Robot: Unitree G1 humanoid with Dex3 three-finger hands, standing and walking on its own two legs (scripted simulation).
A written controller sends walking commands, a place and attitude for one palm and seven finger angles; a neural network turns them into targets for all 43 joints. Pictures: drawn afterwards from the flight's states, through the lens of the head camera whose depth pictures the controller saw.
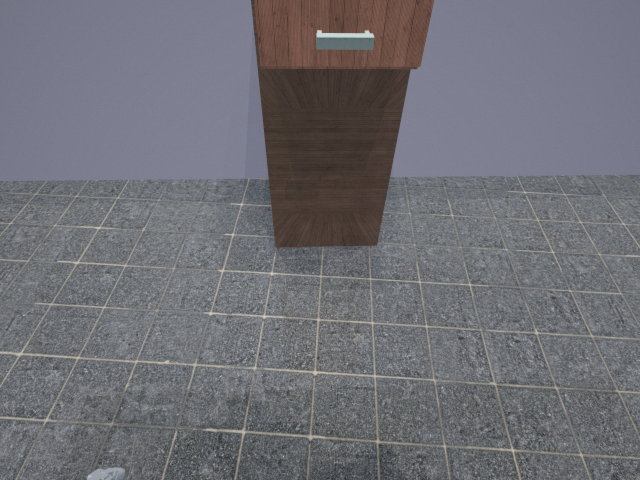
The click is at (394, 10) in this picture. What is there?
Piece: drawer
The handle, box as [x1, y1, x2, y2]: [316, 30, 373, 49]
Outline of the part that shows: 316,33 317,49 372,49 373,45 373,35 368,31 364,31 363,33 322,33 321,30 317,30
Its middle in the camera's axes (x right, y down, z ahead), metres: +0.05 -0.45 +0.86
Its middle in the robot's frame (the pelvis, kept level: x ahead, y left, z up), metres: +0.96 +0.01 +0.15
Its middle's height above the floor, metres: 0.92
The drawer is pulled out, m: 0.17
